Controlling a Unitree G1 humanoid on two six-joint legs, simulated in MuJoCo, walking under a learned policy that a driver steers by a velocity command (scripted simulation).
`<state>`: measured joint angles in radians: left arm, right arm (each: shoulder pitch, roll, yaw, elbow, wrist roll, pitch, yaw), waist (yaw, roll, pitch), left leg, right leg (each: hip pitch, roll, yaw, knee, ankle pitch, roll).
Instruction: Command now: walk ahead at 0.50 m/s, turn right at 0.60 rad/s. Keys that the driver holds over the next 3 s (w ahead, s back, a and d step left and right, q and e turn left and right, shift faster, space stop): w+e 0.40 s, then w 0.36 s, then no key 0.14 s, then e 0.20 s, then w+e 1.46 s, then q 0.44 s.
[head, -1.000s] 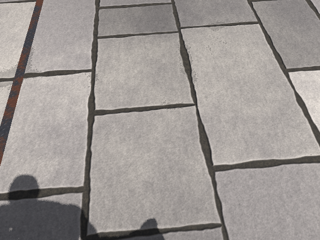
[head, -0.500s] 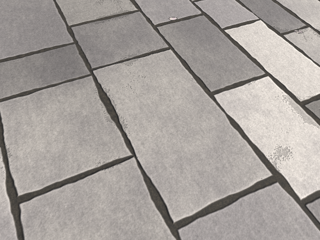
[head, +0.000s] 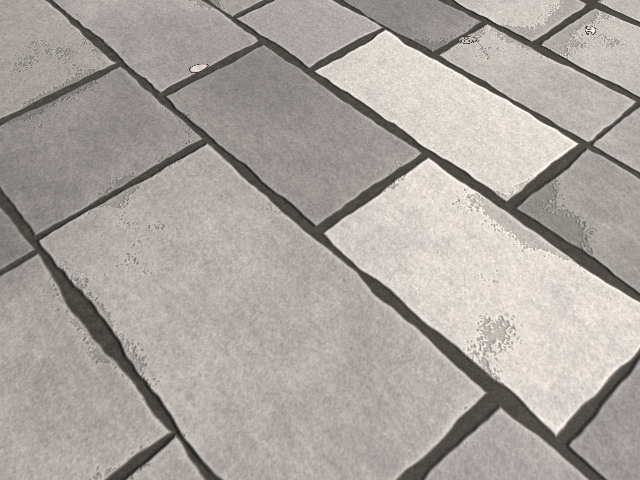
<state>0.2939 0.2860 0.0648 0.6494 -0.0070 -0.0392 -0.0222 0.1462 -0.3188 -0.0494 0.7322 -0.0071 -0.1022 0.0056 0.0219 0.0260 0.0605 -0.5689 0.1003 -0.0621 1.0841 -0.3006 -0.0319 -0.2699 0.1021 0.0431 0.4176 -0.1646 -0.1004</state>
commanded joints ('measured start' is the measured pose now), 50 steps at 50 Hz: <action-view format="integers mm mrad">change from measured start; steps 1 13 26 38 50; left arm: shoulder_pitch -39 50 -71 -80 -137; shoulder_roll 162 136 46 128 158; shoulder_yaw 45 44 6 36 33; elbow -70 1 -69 -57 25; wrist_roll -1 -14 -7 0 14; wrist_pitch -24 6 10 -21 -27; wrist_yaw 23 42 24 -11 14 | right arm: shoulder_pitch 14 -40 107 197 109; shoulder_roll -76 -122 -97 -166 -40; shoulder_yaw -21 -47 -43 -47 -5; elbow -53 -76 25 122 55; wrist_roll -12 12 6 47 -6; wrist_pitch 7 -27 -15 42 66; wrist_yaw -5 17 8 -3 -27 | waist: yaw -35 -47 -45 46 -67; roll -69 -152 49 54 -118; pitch -82 -95 -35 -130 -144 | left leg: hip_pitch -48 303 465 543 118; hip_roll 0 -91 159 124 -30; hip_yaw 8 -5 -96 114 35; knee -128 -632 -938 -613 -195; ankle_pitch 119 235 255 748 18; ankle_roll -41 43 249 143 -40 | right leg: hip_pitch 39 93 -429 67 47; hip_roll -238 -200 -194 -83 -298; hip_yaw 248 363 71 -105 85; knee -193 71 554 59 -129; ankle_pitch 251 72 -55 79 716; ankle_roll -193 -56 100 -5 -160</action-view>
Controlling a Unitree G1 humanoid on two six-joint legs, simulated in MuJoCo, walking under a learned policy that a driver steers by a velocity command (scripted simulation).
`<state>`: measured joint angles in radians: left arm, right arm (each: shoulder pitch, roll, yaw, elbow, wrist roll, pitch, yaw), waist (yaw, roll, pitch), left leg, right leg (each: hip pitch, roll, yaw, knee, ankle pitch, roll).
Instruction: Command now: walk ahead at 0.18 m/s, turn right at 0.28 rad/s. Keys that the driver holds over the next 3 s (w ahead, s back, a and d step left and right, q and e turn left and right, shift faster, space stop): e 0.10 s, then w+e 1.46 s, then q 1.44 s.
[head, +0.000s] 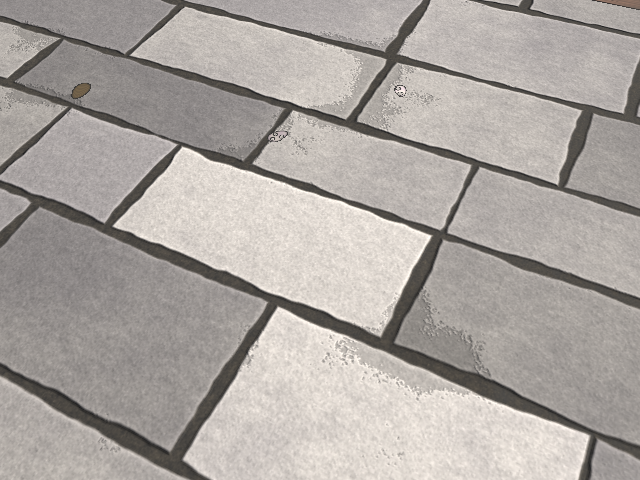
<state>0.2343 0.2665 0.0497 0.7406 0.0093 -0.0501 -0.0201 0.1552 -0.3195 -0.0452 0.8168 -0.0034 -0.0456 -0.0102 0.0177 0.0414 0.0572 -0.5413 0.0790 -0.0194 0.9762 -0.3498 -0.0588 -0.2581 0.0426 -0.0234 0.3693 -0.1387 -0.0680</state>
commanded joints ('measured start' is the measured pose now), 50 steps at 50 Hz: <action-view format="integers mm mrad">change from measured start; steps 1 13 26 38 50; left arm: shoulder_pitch -70 10 -147 193 71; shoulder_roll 190 50 64 354 178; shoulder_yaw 53 16 33 125 63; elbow -59 -61 -119 -89 -73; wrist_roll -7 -28 -30 -44 -27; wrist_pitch -9 21 24 32 -15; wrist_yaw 18 41 -1 0 35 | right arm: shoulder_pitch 71 125 90 140 -135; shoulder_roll -39 -221 -125 -22 -40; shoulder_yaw -8 -69 -58 -19 -30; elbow -37 -41 -26 -96 -155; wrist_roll -11 -19 -2 -13 -10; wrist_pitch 12 -12 -42 -46 -57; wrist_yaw -12 -3 -10 0 15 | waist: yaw -54 -63 -87 62 15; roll -137 211 63 -338 -108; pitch -144 -168 -26 -395 -34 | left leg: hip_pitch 97 620 495 -208 -87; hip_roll -19 291 185 -94 -20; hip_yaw -10 -474 30 50 -29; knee -136 -708 -848 341 -270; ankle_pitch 108 -82 262 -256 394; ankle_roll -13 243 214 10 -10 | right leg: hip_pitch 36 -411 -456 648 57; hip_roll -233 42 -143 -379 -144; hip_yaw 150 116 65 828 268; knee -76 452 466 -68 -164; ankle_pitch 660 -493 56 -349 151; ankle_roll -186 -7 99 -341 -168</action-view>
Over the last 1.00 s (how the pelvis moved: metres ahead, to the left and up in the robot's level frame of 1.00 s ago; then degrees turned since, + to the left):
0.49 -0.09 0.00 -21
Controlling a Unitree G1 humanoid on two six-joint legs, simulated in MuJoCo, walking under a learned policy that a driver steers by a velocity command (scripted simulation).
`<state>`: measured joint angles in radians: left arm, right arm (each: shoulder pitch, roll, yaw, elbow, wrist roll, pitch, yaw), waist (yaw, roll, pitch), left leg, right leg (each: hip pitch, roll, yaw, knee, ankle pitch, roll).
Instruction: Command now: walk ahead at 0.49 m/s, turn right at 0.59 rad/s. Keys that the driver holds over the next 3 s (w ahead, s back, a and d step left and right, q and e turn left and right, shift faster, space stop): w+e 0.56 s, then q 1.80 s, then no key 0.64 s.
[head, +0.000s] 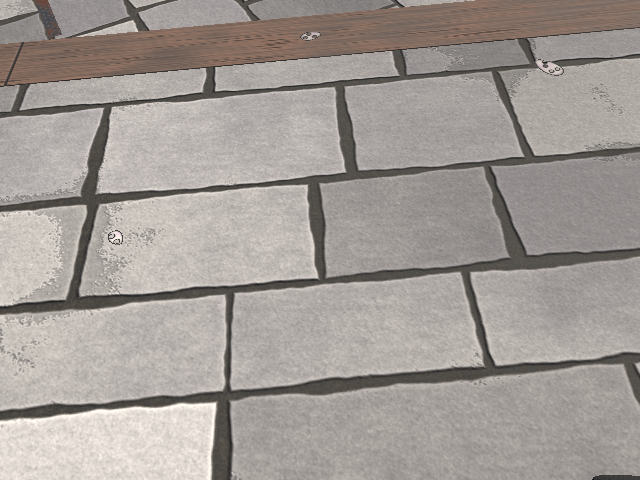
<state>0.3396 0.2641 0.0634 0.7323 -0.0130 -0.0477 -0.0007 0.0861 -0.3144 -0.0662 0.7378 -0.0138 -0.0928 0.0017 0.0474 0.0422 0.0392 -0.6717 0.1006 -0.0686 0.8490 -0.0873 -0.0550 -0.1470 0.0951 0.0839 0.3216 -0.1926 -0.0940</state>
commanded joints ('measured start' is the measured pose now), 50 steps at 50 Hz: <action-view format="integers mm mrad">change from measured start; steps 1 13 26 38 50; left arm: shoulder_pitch -17 187 -148 46 -289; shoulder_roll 183 67 76 231 151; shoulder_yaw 50 7 18 42 36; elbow -56 -58 -124 -115 -25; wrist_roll -7 -20 -10 63 36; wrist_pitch -15 3 22 11 10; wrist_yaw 19 22 -11 4 33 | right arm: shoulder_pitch -103 275 111 380 156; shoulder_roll -38 -203 -109 -48 -60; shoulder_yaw -5 -64 -40 22 -12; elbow -87 -41 7 110 19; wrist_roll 4 1 11 25 24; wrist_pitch -13 -31 -20 15 147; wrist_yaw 9 23 3 17 -24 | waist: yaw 0 -101 -75 40 -72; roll -116 293 18 -237 -156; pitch -8 -448 0 -568 -120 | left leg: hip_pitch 69 1120 580 156 282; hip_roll -58 317 138 -119 12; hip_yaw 23 -684 95 -78 68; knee -205 -490 -716 426 49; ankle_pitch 173 -247 140 -696 -218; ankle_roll -12 328 234 -3 -9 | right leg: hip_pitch -64 -513 -535 575 -129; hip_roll -190 3 -220 -588 -408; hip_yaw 160 121 -9 387 -95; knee -114 894 559 273 -93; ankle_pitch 180 -422 151 1214 214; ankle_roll -132 66 95 -309 -156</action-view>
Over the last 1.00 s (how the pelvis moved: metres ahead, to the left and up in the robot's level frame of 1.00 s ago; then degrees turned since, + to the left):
0.35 -0.15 0.00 -33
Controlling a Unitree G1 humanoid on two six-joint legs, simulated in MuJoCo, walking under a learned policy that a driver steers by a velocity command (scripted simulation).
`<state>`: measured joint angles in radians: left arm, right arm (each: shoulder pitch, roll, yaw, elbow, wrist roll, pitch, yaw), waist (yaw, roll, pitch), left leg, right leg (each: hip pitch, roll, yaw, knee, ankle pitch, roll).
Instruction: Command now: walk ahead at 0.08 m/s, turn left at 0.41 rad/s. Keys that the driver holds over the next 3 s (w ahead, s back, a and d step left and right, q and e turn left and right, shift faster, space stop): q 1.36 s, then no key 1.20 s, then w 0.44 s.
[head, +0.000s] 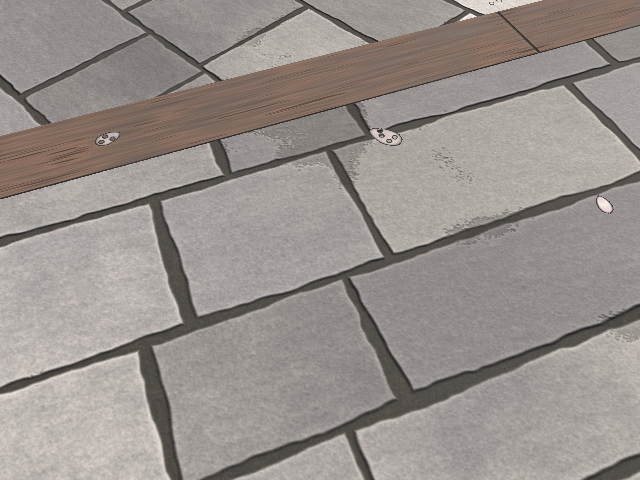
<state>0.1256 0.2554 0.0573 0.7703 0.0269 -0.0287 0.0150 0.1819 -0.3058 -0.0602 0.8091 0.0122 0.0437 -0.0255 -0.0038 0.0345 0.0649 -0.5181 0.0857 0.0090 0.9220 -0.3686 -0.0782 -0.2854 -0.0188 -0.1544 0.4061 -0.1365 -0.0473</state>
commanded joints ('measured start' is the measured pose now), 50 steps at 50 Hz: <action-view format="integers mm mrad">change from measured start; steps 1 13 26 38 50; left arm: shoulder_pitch -73 -90 -94 -95 -43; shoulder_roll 165 155 137 156 262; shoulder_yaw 44 57 46 37 68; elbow -55 -22 -2 -17 -6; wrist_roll -7 -26 -40 -28 -50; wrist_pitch -3 44 16 13 37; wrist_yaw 20 33 10 24 2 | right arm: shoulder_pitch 42 4 -20 29 -10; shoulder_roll -75 -188 -194 -159 -119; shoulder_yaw -21 -60 -64 -69 -45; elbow -65 -148 -191 -188 -261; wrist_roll -2 -12 -3 5 9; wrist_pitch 14 -54 -14 12 23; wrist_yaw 9 19 -7 0 41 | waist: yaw -15 -7 -22 -23 13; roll -147 74 131 -172 -204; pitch -140 -138 -151 -74 -112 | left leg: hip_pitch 128 430 361 -93 186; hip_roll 26 188 96 -115 -64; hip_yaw -3 -355 -423 -130 54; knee -45 -583 -556 274 -314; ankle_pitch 61 544 431 -68 57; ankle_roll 22 324 302 -6 43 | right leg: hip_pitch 21 -402 -143 167 213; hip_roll -302 -7 58 -230 -288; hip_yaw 140 218 245 357 176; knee -176 738 286 -92 -17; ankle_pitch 124 -362 -216 239 314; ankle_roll -199 90 130 -152 -131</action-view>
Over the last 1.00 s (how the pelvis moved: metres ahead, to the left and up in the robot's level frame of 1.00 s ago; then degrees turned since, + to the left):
0.46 -0.08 -0.01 -15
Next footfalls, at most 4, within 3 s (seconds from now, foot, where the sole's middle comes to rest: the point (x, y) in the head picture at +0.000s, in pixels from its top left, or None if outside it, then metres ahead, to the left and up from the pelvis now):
0.16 left None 0.07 0.13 -0.78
0.64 right None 0.15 -0.08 -0.78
1.04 left None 0.01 0.15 -0.78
1.52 right None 0.19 0.01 -0.78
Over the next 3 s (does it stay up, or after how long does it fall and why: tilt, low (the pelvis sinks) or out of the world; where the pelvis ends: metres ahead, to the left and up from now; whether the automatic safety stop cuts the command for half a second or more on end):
stays up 0.13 0.12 0.01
